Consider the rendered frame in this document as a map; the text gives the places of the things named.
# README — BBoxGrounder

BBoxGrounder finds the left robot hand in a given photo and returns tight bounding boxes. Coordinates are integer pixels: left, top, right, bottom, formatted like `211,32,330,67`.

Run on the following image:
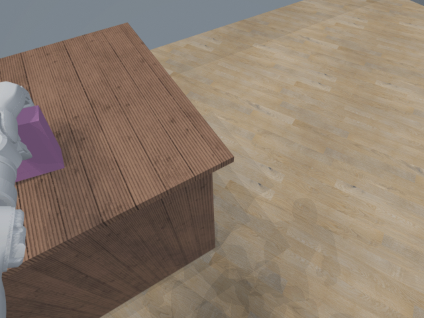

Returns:
0,81,34,160

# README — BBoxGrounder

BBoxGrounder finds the left robot upper arm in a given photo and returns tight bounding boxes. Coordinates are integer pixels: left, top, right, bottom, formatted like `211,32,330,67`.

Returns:
0,206,26,318

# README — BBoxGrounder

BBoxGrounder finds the left robot forearm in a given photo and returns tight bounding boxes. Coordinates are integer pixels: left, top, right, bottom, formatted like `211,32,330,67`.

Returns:
0,108,23,209

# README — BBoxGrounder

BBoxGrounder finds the sponge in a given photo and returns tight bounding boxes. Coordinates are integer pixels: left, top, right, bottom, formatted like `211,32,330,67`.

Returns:
15,105,64,182

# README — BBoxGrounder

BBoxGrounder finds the table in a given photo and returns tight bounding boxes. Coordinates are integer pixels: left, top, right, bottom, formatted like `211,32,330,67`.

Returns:
0,23,234,318

